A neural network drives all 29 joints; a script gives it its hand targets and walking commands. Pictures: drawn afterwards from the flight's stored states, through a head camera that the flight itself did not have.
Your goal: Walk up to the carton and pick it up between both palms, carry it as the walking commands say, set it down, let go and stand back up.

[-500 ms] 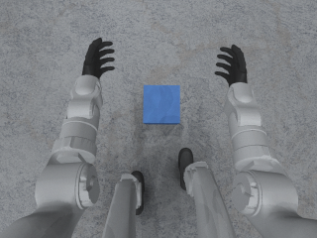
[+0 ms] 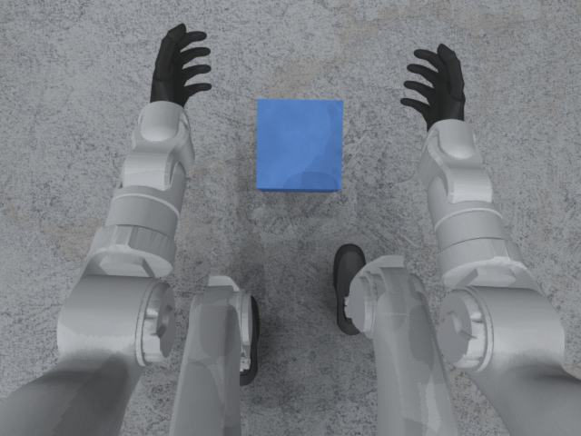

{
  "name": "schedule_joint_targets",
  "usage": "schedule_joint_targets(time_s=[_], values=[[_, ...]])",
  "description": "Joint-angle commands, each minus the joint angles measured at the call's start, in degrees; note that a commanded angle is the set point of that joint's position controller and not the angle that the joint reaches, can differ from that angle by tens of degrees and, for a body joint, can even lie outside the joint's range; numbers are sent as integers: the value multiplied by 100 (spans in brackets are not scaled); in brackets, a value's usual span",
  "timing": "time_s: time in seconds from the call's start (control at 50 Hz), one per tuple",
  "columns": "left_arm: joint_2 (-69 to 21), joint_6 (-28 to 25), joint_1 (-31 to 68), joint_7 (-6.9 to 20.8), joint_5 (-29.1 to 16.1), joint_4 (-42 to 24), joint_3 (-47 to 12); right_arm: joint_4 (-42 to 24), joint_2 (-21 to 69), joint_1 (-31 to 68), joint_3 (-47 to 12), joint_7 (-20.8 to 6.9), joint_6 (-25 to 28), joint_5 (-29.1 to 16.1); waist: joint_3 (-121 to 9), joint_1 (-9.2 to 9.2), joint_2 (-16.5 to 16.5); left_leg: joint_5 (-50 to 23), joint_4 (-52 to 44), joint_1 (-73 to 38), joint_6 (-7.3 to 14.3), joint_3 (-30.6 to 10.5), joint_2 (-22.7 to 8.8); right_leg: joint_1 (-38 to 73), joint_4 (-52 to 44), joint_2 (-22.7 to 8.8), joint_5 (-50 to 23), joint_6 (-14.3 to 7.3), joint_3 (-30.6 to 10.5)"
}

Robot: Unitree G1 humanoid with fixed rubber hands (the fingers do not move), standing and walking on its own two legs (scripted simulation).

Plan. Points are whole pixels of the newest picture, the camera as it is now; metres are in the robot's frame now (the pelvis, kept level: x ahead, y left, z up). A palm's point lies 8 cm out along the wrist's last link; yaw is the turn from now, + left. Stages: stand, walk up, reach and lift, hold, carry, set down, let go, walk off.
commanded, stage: reach and lift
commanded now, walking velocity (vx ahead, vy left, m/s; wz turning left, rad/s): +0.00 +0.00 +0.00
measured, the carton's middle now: (298, 150) +0.49 -0.04 -0.44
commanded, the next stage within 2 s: none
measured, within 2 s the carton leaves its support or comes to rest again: neither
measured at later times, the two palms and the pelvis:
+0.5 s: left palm (204, 125) +0.52 +0.11 -0.26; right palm (403, 136) +0.48 -0.21 -0.28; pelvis -0.03 +0.00 -0.10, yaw +0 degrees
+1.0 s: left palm (217, 147) +0.50 +0.11 -0.36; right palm (390, 136) +0.49 -0.21 -0.35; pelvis -0.03 +0.00 -0.15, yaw +0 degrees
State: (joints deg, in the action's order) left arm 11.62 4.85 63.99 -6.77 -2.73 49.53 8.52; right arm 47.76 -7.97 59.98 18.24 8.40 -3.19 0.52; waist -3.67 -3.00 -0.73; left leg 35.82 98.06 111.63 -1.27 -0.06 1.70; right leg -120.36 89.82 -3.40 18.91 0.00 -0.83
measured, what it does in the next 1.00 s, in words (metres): lowers itself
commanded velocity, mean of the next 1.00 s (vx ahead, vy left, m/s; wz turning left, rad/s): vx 0.00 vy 0.00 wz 0.00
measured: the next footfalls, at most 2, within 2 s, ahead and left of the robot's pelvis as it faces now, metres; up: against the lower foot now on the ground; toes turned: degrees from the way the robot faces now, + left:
none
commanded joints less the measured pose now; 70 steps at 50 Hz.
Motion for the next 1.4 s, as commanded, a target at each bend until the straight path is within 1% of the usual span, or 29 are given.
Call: schedule_joint_targets(time_s=[0.0,0.08,0.16,0.3,0.48,0.5,0.56,0.6,0.66,0.72,0.78,0.8,0.84,0.88,0.94,0.98,1.06,1.16,1.28,1.38], values=[[537,-86,1548,-59,-161,-522,-113,-451,-546,1442,-150,43,108,-183,-5971,-55,-28,-1587,-996,-948,-190,227,547,5326,278,735,-1654,152,199],[669,-79,1846,-90,-302,-254,-228,-89,-695,1758,-268,86,121,-372,-5712,-68,-3,-1218,-713,-533,-161,235,510,5136,538,701,-1286,119,145],[765,-122,2098,-98,-405,20,-318,260,-811,2002,-365,115,178,-524,-5536,-81,-26,-1036,-434,-223,-146,228,473,4994,800,661,-1140,92,92],[886,-235,2501,-108,-592,300,-525,631,-1028,2430,-596,128,329,-788,-5427,-108,-34,-1029,46,36,-131,195,419,4856,1267,579,-1226,69,24],[1014,-361,2972,-140,-804,629,-790,1098,-1305,2947,-921,99,513,-1151,-5174,-135,-9,-1026,559,220,-111,132,348,4545,1832,457,-1364,94,-10],[1020,-378,3039,-142,-821,585,-819,1093,-1306,2988,-970,97,540,-1228,-5219,-123,-20,-1058,608,188,-110,132,344,4582,1886,446,-1423,99,-16],[1027,-425,3110,-103,-801,866,-863,1680,-1225,2955,-1134,19,567,-1411,-4781,-45,-73,-975,706,321,-101,102,293,4211,2021,400,-1322,113,-48],[1042,-459,3197,-83,-765,886,-856,1827,-1265,3041,-1161,-19,608,-1455,-4657,-33,-92,-1004,781,336,-95,72,275,4033,2112,391,-1327,120,-61],[1013,-489,3326,-60,-776,957,-906,1985,-1407,3211,-1194,-40,691,-1526,-4573,-76,-141,-1054,914,310,-101,35,251,3883,2262,359,-1370,119,-57],[963,-517,3441,-31,-801,1091,-981,2242,-1481,3336,-1250,-66,756,-1579,-4366,-130,-164,-1033,1038,332,-107,-8,226,3691,2400,316,-1337,117,-54],[922,-551,3539,-1,-778,1243,-1017,2547,-1498,3450,-1294,-111,815,-1642,-4079,-146,-193,-993,1139,376,-107,-55,198,3433,2532,277,-1272,108,-52],[937,-567,3603,-2,-759,1244,-1028,2614,-1507,3505,-1272,-131,841,-1677,-3998,-157,-257,-1009,1162,333,-105,-72,180,3298,2570,272,-1254,101,-41],[954,-601,3676,-3,-694,1249,-1035,2761,-1522,3583,-1279,-176,897,-1777,-3864,-106,-416,-1084,1242,340,-122,-66,158,3130,2662,269,-1330,94,-62],[938,-598,3783,5,-627,1178,-992,2893,-1605,3708,-1253,-187,917,-1780,-3606,-56,-518,-949,1251,522,-147,-74,152,2990,2719,279,-1229,68,-94],[830,-644,3887,34,-734,917,-1114,2958,-1663,3624,-1157,-173,1006,-1699,-3620,-268,-568,-1248,1336,414,-207,-97,147,3084,2802,281,-1602,54,-88],[833,-648,3778,46,-736,950,-1103,2986,-1644,3515,-1129,-164,1021,-1634,-3621,-301,-545,-1339,1387,444,-231,-79,154,3171,2819,282,-1725,65,-94],[846,-630,3553,70,-615,1098,-983,2962,-1552,3392,-1104,-168,1000,-1532,-3544,-226,-492,-1340,1420,549,-223,-51,177,3240,2821,303,-1750,91,-123],[773,-612,3493,100,-498,1226,-866,2894,-1459,3432,-1122,-188,975,-1515,-3406,-154,-447,-1217,1387,626,-188,-42,199,3198,2791,332,-1605,104,-123],[630,-598,3682,120,-421,1196,-821,2894,-1375,3603,-1083,-200,960,-1476,-3286,-186,-450,-1076,1339,586,-160,-58,227,3114,2749,365,-1401,96,-92],[500,-579,3817,120,-309,1126,-758,2918,-1265,3694,-970,-192,951,-1332,-3258,-217,-463,-1051,1333,486,-155,-51,271,3130,2734,408,-1325,94,-66]])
